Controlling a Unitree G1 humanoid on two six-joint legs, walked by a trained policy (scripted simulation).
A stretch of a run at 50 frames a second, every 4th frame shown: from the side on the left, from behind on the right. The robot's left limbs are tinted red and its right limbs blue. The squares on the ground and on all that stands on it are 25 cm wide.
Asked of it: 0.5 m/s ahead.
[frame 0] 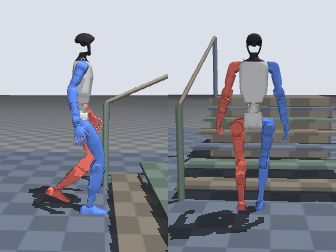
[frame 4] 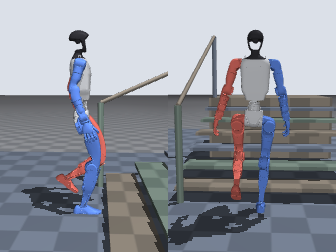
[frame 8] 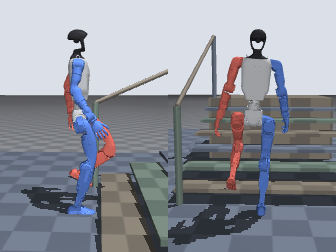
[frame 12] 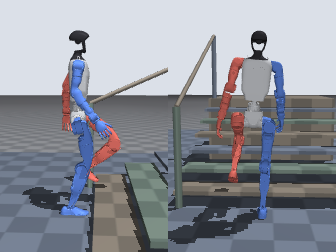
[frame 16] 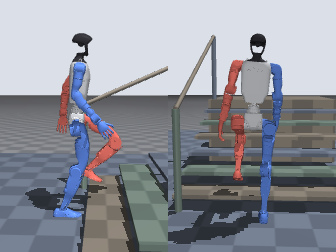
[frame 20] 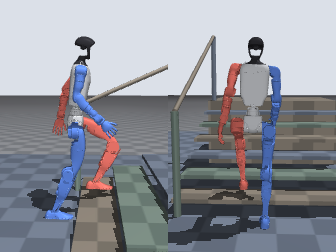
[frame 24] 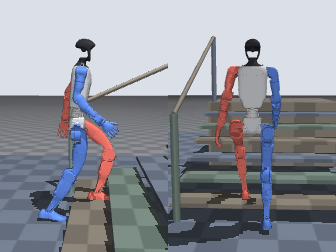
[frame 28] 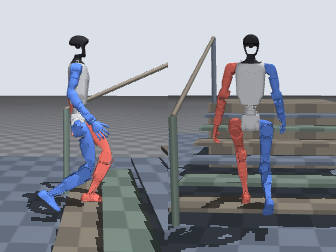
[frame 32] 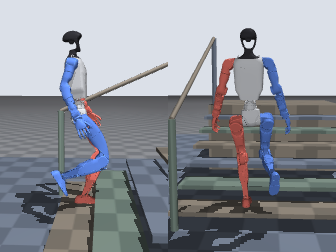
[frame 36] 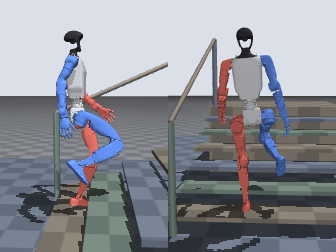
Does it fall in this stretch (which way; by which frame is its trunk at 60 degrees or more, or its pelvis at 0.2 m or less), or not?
no
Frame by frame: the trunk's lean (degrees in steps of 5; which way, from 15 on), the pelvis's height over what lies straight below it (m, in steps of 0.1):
0: 5, 0.8
4: 5, 0.8
8: 5, 0.8
12: 5, 0.8
16: 5, 0.8
20: 10, 0.8
24: 5, 0.7
28: 0, 0.7
32: 5, 0.7
36: 5, 0.8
